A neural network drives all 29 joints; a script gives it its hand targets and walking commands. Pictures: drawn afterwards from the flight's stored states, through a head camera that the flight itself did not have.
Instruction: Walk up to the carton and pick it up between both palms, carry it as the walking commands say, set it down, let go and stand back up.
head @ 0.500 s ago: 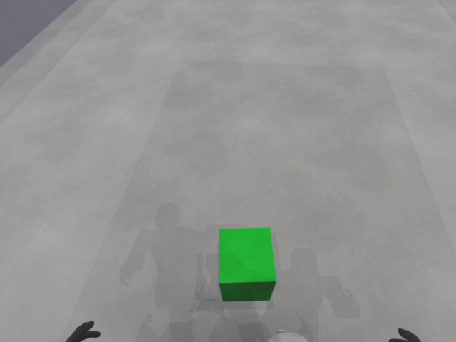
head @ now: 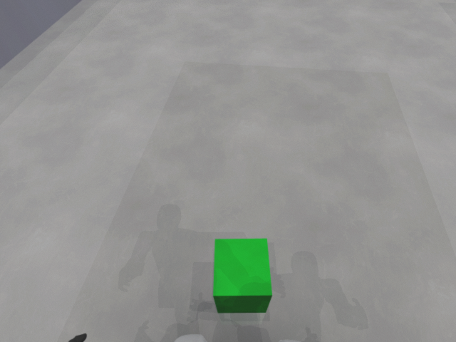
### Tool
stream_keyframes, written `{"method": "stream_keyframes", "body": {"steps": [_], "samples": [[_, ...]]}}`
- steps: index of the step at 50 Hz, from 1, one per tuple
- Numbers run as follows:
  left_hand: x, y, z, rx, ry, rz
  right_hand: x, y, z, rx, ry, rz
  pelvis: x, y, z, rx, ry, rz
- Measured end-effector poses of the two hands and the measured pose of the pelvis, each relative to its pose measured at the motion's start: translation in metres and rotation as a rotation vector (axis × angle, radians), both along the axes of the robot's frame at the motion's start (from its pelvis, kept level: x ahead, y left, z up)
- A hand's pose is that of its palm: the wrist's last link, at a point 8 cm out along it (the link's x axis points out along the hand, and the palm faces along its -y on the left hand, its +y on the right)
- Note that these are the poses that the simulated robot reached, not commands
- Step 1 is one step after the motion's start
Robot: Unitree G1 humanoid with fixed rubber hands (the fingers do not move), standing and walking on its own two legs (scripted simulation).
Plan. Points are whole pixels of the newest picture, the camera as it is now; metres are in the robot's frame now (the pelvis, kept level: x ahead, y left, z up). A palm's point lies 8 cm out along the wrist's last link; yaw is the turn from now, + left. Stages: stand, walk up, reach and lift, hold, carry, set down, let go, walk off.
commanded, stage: walk up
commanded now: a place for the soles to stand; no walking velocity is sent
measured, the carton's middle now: (241, 277) +0.41 +0.00 -0.62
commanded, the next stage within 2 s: reach and lift in 1.02 s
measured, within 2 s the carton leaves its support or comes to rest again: neither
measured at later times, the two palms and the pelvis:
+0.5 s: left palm (74, 340) +0.14 +0.30 -0.08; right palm (411, 335) +0.16 -0.29 -0.09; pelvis +0.03 +0.00 +0.03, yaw +2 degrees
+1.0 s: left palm out of the picture +0.11 +0.30 -0.09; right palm out of the picture +0.13 -0.29 -0.08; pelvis +0.03 +0.00 +0.03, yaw +2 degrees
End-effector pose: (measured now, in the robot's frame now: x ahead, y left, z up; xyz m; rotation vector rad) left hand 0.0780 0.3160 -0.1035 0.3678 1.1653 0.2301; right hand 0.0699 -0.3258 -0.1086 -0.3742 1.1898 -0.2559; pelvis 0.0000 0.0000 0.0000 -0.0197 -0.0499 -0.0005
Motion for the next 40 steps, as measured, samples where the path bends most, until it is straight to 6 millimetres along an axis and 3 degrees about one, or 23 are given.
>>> {"method": "stream_keyframes", "body": {"steps": [6, 13, 21, 28, 40], "samples": [[0.001, -0.006, -0.01, -0.04, 0.029, 0.054, 0.018, 0.013, 0.005, 0.002, 0.007, 0.043, 0.012, 0.0, 0.004, 0.026, -0.004, 0.007], [0.026, -0.023, -0.003, -0.08, 0.0, 0.031, 0.056, 0.025, 0.014, 0.04, -0.043, 0.056, 0.025, -0.001, 0.014, 0.018, 0.002, 0.021], [0.054, -0.022, 0.013, -0.066, -0.056, 0.024, 0.087, 0.037, 0.02, 0.071, -0.095, 0.071, 0.031, 0.0, 0.022, 0.015, 0.002, 0.03], [0.06, -0.02, 0.022, -0.06, -0.067, 0.034, 0.086, 0.041, 0.021, 0.084, -0.081, 0.077, 0.033, 0.001, 0.027, 0.018, 0.002, 0.033], [0.041, -0.022, 0.019, -0.072, -0.008, 0.049, 0.062, 0.037, 0.021, 0.077, -0.018, 0.062, 0.031, 0.001, 0.031, 0.016, 0.001, 0.034]]}}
